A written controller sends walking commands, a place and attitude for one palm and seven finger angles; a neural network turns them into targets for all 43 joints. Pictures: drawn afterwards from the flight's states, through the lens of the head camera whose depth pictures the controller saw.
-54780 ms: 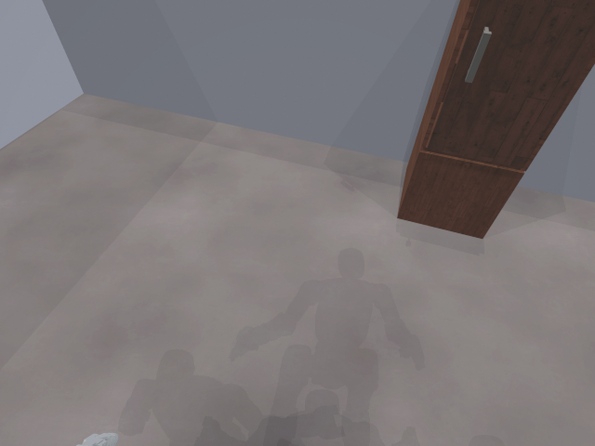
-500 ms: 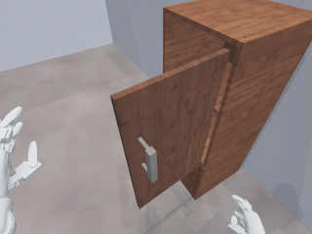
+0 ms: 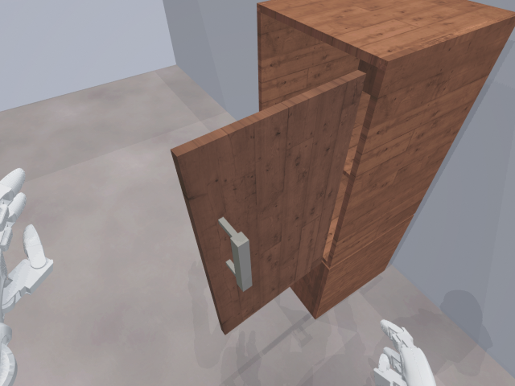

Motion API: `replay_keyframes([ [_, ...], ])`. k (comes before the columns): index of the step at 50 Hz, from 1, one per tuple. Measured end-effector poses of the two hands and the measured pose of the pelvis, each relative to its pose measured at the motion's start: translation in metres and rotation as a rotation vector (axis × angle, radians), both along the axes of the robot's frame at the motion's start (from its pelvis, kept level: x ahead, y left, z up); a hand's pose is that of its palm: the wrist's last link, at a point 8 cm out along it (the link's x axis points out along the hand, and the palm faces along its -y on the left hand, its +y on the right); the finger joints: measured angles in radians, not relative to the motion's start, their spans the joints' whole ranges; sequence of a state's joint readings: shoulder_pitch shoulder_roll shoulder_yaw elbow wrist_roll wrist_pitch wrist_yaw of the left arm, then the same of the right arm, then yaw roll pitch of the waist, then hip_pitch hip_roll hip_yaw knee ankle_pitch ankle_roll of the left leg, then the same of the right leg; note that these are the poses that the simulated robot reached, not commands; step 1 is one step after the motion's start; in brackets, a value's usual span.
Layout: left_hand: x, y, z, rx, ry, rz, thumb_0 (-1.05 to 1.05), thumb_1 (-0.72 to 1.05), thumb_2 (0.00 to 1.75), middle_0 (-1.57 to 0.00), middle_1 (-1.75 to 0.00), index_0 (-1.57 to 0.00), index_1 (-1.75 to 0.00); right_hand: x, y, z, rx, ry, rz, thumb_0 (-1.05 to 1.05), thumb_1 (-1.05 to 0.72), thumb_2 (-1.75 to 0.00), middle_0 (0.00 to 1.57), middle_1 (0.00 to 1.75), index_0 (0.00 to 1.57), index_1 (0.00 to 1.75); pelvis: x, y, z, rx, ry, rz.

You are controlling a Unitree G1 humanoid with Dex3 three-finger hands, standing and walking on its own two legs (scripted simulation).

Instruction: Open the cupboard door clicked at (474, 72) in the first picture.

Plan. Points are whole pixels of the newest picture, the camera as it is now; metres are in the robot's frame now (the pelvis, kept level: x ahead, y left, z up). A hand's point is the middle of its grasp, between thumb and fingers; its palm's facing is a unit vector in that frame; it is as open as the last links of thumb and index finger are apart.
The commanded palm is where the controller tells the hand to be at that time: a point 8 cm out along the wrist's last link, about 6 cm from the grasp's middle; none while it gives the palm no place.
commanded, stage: step back with the hand held close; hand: left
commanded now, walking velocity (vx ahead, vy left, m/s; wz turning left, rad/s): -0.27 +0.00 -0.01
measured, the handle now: (235, 255) +0.32 +0.08 +0.02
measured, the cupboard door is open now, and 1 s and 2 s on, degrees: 94 94 94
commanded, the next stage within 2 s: stop stepping back and stand still in 1.36 s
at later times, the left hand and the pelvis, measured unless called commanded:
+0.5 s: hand (12, 324) +0.13 +0.28 +0.15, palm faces +0.43 -0.75 -0.50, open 7.4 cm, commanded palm +0.07 +0.32 +0.17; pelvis -0.07 +0.02 -0.02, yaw -1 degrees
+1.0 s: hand out of the picture +0.10 +0.28 +0.16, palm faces +0.43 -0.74 -0.51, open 7.4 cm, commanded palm +0.02 +0.32 +0.17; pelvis -0.11 +0.02 -0.03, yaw +1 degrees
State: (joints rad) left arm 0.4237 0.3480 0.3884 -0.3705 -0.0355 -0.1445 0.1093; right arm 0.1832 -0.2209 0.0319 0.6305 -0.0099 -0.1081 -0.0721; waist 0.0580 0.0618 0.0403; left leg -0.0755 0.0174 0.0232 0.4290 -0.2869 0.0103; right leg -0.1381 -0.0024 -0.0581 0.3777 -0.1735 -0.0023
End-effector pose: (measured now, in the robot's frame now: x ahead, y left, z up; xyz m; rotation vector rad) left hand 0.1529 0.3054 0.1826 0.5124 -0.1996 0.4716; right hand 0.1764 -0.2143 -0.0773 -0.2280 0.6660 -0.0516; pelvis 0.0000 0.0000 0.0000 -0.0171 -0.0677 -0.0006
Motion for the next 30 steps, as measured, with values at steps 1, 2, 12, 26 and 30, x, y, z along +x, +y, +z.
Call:
replay_keyframes([
  [1, 0.001, 0.001, 0.0, 0.01, 0.005, -0.004, 0.02, 0.89, 0.9, -0.21, -0.3, -0.22, -0.31, -0.002, -0.001, 0.001, -0.001, 0.004, -0.007, 0.01, -0.9, -0.9, 0.2, 0.3, 0.2, 0.3, -0.002, 0.0, 0.0, 0.0, 0.01, -0.003],
  [2, 0.001, 0.001, -0.001, 0.018, 0.014, -0.013, 0.02, 0.89, 0.9, -0.21, -0.3, -0.21, -0.31, -0.004, -0.002, 0.001, -0.004, 0.008, -0.016, 0.01, -0.9, -0.9, 0.2, 0.3, 0.2, 0.3, -0.004, 0.001, 0.0, 0.0, 0.02, -0.007],
  [12, -0.011, -0.003, -0.015, 0.06, 0.108, -0.119, 0.02, 0.89, 0.9, -0.21, -0.3, -0.22, -0.31, -0.04, -0.017, 0.002, -0.059, 0.052, -0.124, 0.01, -0.9, -0.9, 0.2, 0.3, 0.2, 0.3, -0.028, 0.013, -0.004, 0.014, 0.057, -0.025],
  [26, -0.064, 0.01, -0.014, 0.111, -0.02, -0.071, 0.01, 0.89, 0.9, -0.21, -0.3, -0.22, -0.31, -0.094, -0.003, -0.009, -0.069, 0.043, -0.097, 0.01, -0.9, -0.9, 0.2, 0.3, 0.2, 0.3, -0.074, 0.02, -0.02, 0.014, 0.045, -0.012],
  [30, -0.073, 0.011, -0.015, 0.111, -0.05, -0.069, 0.01, 0.89, 0.9, -0.21, -0.3, -0.22, -0.31, -0.107, 0.0, -0.015, -0.07, 0.056, -0.088, 0.01, -0.9, -0.9, 0.2, 0.3, 0.2, 0.3, -0.083, 0.02, -0.024, 0.01, 0.044, -0.002],
])
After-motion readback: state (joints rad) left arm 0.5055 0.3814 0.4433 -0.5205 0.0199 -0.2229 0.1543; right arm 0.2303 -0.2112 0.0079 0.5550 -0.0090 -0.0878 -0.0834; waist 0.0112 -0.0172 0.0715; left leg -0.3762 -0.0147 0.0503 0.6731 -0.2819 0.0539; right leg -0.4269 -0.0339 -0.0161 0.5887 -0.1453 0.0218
